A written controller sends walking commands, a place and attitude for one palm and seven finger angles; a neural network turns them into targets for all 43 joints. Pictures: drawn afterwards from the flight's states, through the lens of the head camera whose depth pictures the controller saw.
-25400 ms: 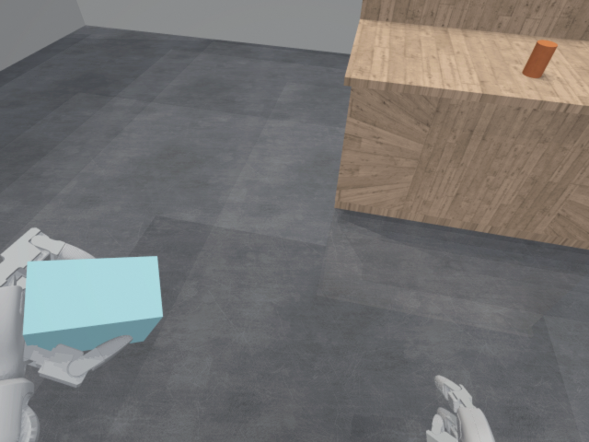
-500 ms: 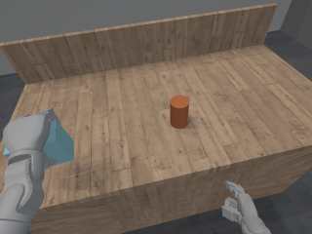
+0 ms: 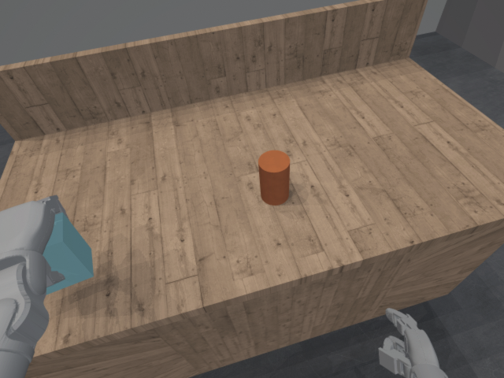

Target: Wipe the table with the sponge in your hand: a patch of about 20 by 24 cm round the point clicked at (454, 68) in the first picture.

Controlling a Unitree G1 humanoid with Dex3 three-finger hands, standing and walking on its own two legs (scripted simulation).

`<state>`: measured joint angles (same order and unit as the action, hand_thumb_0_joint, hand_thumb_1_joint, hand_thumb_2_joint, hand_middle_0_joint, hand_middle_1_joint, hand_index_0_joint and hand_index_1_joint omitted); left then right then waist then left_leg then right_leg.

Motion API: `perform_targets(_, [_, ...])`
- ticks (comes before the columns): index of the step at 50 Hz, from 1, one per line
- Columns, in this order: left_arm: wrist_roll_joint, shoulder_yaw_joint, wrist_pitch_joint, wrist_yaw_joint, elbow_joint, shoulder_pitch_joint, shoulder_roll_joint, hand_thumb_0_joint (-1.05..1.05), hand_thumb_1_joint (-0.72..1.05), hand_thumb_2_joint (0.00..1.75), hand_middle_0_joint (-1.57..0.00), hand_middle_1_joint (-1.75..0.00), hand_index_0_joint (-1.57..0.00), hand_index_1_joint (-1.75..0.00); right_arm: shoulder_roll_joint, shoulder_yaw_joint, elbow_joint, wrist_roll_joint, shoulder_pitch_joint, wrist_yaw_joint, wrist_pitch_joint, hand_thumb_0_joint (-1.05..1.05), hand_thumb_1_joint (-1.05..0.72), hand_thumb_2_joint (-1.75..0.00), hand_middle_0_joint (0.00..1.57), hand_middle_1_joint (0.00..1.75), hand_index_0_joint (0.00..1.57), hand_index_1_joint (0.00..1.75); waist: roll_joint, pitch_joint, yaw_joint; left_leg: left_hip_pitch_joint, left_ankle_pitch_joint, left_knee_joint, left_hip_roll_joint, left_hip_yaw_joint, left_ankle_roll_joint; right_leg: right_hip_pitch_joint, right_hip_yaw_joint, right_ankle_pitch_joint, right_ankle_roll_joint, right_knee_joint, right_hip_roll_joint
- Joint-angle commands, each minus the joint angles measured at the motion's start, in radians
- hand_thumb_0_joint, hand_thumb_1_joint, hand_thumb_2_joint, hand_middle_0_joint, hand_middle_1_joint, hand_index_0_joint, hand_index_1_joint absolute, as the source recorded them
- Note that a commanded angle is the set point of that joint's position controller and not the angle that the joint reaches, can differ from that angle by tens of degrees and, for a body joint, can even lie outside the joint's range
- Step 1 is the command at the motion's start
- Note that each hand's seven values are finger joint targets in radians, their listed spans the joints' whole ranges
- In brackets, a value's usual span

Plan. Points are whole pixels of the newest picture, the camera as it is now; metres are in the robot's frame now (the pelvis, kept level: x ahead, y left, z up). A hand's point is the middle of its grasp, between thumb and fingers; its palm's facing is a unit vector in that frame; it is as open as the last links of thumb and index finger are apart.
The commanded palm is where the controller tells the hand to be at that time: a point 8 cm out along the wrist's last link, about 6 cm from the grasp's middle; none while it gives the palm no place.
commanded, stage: move the sponge above the wiping area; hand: left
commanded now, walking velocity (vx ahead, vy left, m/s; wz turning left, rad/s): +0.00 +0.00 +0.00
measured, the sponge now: (47, 263) +0.25 +0.38 +0.04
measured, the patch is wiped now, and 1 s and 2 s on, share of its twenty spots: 0.00 0.00 0.00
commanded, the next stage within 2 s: none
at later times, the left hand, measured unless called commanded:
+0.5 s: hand (40, 266) +0.24 +0.38 +0.05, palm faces -0.14 -0.07 -0.99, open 10.2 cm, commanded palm +0.23 +0.35 +0.13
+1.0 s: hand (64, 276) +0.23 +0.34 +0.03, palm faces -0.23 -0.11 -0.97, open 10.1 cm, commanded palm +0.23 +0.34 +0.13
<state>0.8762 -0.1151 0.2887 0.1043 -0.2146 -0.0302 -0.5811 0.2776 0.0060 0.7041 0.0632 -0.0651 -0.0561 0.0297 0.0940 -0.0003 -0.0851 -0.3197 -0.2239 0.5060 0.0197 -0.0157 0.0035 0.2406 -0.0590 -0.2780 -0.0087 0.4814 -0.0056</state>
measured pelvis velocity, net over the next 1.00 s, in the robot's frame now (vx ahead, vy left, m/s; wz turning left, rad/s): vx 0.00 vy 0.02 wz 0.03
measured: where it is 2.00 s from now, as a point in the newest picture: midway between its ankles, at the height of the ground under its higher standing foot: outside the picture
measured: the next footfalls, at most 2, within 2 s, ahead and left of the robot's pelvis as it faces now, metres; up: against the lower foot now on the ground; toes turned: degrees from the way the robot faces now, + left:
none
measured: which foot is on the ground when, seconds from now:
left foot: down 0.00-1.00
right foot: down 0.00-1.00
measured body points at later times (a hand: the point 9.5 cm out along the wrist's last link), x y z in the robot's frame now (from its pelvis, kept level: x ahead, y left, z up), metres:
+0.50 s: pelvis +0.01 +0.02 +0.00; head +0.03 -0.01 +0.45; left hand +0.24 +0.38 +0.11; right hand +0.24 -0.20 -0.10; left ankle +0.02 +0.12 -0.74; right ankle -0.02 -0.11 -0.74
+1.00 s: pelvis +0.00 +0.02 +0.00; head +0.02 -0.01 +0.45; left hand +0.24 +0.35 +0.09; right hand +0.22 -0.21 -0.10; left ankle +0.02 +0.12 -0.74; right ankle -0.02 -0.11 -0.74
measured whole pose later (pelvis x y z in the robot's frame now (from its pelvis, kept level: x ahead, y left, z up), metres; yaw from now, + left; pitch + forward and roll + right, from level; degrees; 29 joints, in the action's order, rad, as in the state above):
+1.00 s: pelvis +0.00 +0.02 +0.00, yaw +2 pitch +2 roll -1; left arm 0.88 -0.01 0.19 -0.07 -0.17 0.02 -0.56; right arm 0.29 0.02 0.66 0.05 -0.08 -0.08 0.01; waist 0.09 0.01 -0.09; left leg -0.33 -0.22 0.52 -0.01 0.01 0.03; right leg 0.22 -0.08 -0.27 0.01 0.46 -0.03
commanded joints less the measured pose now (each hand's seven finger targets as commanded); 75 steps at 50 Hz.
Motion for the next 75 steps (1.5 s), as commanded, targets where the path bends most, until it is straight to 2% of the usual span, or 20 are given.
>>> perform_targets(1, [0.015,0.007,-0.048,-0.119,0.208,-0.156,-0.219,0.0,0.1,1.3,-1.2,-1.6,-1.2,-1.6,0.125,-0.022,-0.209,0.005,0.155,-0.016,-0.062,0.0,-0.9,-0.9,0.2,0.3,0.2,0.3,-0.085,-0.224,0.02,0.13,0.158,-0.02,-0.06,0.033,0.056,-0.04,0.03,0.23,-0.017,-0.073,0.012])
perform_targets(6, [0.052,-0.185,-0.32,-0.048,0.482,-0.164,-0.361,0.0,0.1,1.3,-1.2,-1.6,-1.2,-1.6,0.085,-0.03,-0.203,-0.046,0.095,-0.041,-0.098,0.0,-0.9,-0.9,0.2,0.3,0.2,0.3,0.044,-0.337,-0.02,0.261,0.31,0.024,-0.045,0.056,0.062,-0.011,0.043,0.293,-0.042,-0.052,0.019])
perform_targets(10, [0.072,-0.366,-0.323,0.117,0.415,-0.096,-0.421,0.0,0.1,1.3,-1.2,-1.6,-1.2,-1.6,0.099,-0.061,-0.175,-0.054,0.079,-0.026,-0.089,0.0,-0.9,-0.9,0.2,0.3,0.2,0.3,0.083,-0.275,-0.052,0.223,0.398,0.033,-0.022,0.077,0.031,0.019,0.091,0.331,-0.068,-0.049,0.025])
perform_targets(15, [-0.004,-0.238,-0.099,0.17,0.225,-0.11,-0.262,0.0,0.1,1.3,-1.2,-1.6,-1.2,-1.6,0.113,-0.07,-0.151,-0.014,0.146,0.007,-0.052,0.0,-0.9,-0.9,0.2,0.3,0.2,0.3,0.013,-0.266,-0.046,0.164,0.314,-0.01,-0.016,0.033,0.009,-0.028,0.056,0.297,-0.052,-0.049,0.016])
perform_targets(20, [-0.001,0.018,0.019,-0.03,0.214,-0.07,-0.138,0.0,0.1,1.3,-1.2,-1.6,-1.2,-1.6,0.115,-0.031,-0.204,0.013,0.199,0.002,-0.044,0.0,-0.9,-0.9,0.2,0.3,0.2,0.3,-0.047,-0.255,0.01,0.153,0.238,-0.038,-0.033,0.042,0.033,-0.042,0.014,0.253,-0.027,-0.057,0.017])
perform_targets(24, [0.011,0.035,-0.113,-0.132,0.358,-0.144,-0.188,0.0,0.1,1.3,-1.2,-1.6,-1.2,-1.6,0.105,-0.021,-0.218,-0.011,0.139,-0.013,-0.055,0.0,-0.9,-0.9,0.2,0.3,0.2,0.3,-0.054,-0.25,0.034,0.18,0.206,-0.025,-0.037,0.074,0.058,-0.003,0.003,0.207,-0.02,-0.071,0.017])
perform_targets(29, [0.098,-0.179,-0.322,0.014,0.512,-0.233,-0.34,0.0,0.1,1.3,-1.2,-1.6,-1.2,-1.6,0.085,-0.037,-0.187,-0.056,0.082,-0.037,-0.088,0.0,-0.9,-0.9,0.2,0.3,0.2,0.3,0.066,-0.298,-0.022,0.276,0.317,-0.018,0.001,0.125,0.037,0.057,0.031,0.182,-0.044,-0.067,0.026])
perform_targets(30, [0.108,-0.268,-0.318,0.059,0.511,-0.198,-0.403,0.0,0.1,1.3,-1.2,-1.6,-1.2,-1.6,0.086,-0.035,-0.181,-0.055,0.098,-0.033,-0.094,0.0,-0.9,-0.9,0.2,0.3,0.2,0.3,0.108,-0.29,-0.044,0.268,0.32,-0.019,0.001,0.135,0.025,0.049,0.057,0.179,-0.061,-0.063,0.041])
perform_targets(35, [0.052,-0.244,-0.131,0.201,0.321,-0.2,-0.28,0.0,0.1,1.3,-1.2,-1.6,-1.2,-1.6,0.091,-0.054,-0.153,-0.033,0.148,0.004,-0.055,0.0,-0.9,-0.9,0.2,0.3,0.2,0.3,0.109,-0.293,-0.058,0.207,0.319,-0.027,-0.008,0.077,-0.015,-0.005,0.064,0.21,-0.073,-0.058,0.032])
perform_targets(41, [0.0,-0.002,0.093,-0.003,0.066,-0.144,-0.18,0.0,0.1,1.3,-1.2,-1.6,-1.2,-1.6,0.132,-0.013,-0.171,0.013,0.192,-0.007,-0.016,0.0,-0.9,-0.9,0.2,0.3,0.2,0.3,-0.081,-0.193,-0.008,0.1,0.115,-0.087,-0.04,0.042,0.016,-0.035,0.005,0.12,-0.027,-0.102,0.019])
perform_targets(46, [0.022,0.076,-0.097,-0.154,0.288,-0.253,-0.174,0.0,0.1,1.3,-1.2,-1.6,-1.2,-1.6,0.1,-0.001,-0.222,0.003,0.156,-0.023,-0.063,0.0,-0.9,-0.9,0.2,0.3,0.2,0.3,-0.036,-0.269,0.037,0.187,0.106,-0.04,-0.051,0.073,0.06,-0.009,0.003,0.115,-0.031,-0.091,0.028])
perform_targets(49, [0.046,-0.04,-0.288,-0.102,0.478,-0.288,-0.274,0.0,0.1,1.3,-1.2,-1.6,-1.2,-1.6,0.085,-0.017,-0.209,-0.034,0.11,-0.039,-0.089,0.0,-0.9,-0.9,0.2,0.3,0.2,0.3,0.042,-0.315,0.006,0.257,0.172,-0.03,-0.037,0.09,0.062,0.012,0.027,0.144,-0.04,-0.082,0.03])
perform_targets(52, [0.102,-0.233,-0.367,0.051,0.485,-0.226,-0.38,0.0,0.1,1.3,-1.2,-1.6,-1.2,-1.6,0.084,-0.034,-0.174,-0.063,0.069,-0.049,-0.103,0.0,-0.9,-0.9,0.2,0.3,0.2,0.3,0.092,-0.279,-0.031,0.254,0.261,-0.021,-0.019,0.11,0.031,0.05,0.05,0.161,-0.063,-0.078,0.034])
perform_targets(55, [0.089,-0.336,-0.273,0.191,0.393,-0.209,-0.401,0.0,0.1,1.3,-1.2,-1.6,-1.2,-1.6,0.097,-0.057,-0.16,-0.046,0.105,-0.022,-0.078,0.0,-0.9,-0.9,0.2,0.3,0.2,0.3,0.098,-0.269,-0.065,0.207,0.327,-0.016,-0.024,0.089,0.002,-0.002,0.107,0.235,-0.091,-0.064,0.039])
perform_targets(58, [0.013,-0.234,-0.122,0.215,0.28,-0.181,-0.283,0.0,0.1,1.3,-1.2,-1.6,-1.2,-1.6,0.106,-0.058,-0.161,-0.025,0.145,-0.004,-0.042,0.0,-0.9,-0.9,0.2,0.3,0.2,0.3,0.026,-0.293,-0.063,0.177,0.29,-0.032,-0.025,0.04,-0.004,-0.06,0.086,0.27,-0.065,-0.069,0.017])
perform_targets(61, [-0.023,-0.164,0.029,0.137,0.113,-0.067,-0.239,0.0,0.1,1.3,-1.2,-1.6,-1.2,-1.6,0.126,-0.04,-0.147,0.001,0.192,0.005,-0.017,0.0,-0.9,-0.9,0.2,0.3,0.2,0.3,-0.08,-0.246,-0.061,0.133,0.226,-0.064,-0.03,0.026,0.003,-0.1,0.059,0.245,-0.042,-0.084,0.013])
perform_targets(64, [-0.028,-0.02,0.096,-0.009,0.102,-0.041,-0.183,0.0,0.1,1.3,-1.2,-1.6,-1.2,-1.6,0.138,-0.028,-0.181,0.02,0.204,0.004,-0.012,0.0,-0.9,-0.9,0.2,0.3,0.2,0.3,-0.107,-0.168,-0.016,0.092,0.153,-0.068,-0.045,0.029,0.028,-0.072,0.031,0.199,-0.016,-0.095,0.008])
perform_targets(68, [-0.012,0.07,-0.028,-0.15,0.228,-0.152,-0.164,0.0,0.1,1.3,-1.2,-1.6,-1.2,-1.6,0.12,-0.01,-0.217,0.013,0.166,-0.015,-0.048,0.0,-0.9,-0.9,0.2,0.3,0.2,0.3,-0.102,-0.19,0.04,0.13,0.104,-0.037,-0.059,0.049,0.059,-0.016,0.03,0.166,-0.014,-0.106,0.016])
perform_targets(71, [0.021,-0.047,-0.233,-0.122,0.441,-0.267,-0.289,0.0,0.1,1.3,-1.2,-1.6,-1.2,-1.6,0.091,-0.009,-0.218,-0.02,0.129,-0.044,-0.096,0.0,-0.9,-0.9,0.2,0.3,0.2,0.3,-0.001,-0.296,0.018,0.24,0.141,-0.015,-0.061,0.06,0.073,-0.011,0.041,0.151,-0.031,-0.101,0.023])
perform_targets(75, [0.098,-0.302,-0.394,0.059,0.527,-0.269,-0.464,0.0,0.1,1.3,-1.2,-1.6,-1.2,-1.6,0.094,-0.039,-0.164,-0.06,0.084,-0.067,-0.12,0.0,-0.9,-0.9,0.2,0.3,0.2,0.3,0.135,-0.295,-0.031,0.281,0.236,-0.007,-0.04,0.078,0.04,0.034,0.098,0.187,-0.07,-0.097,0.039])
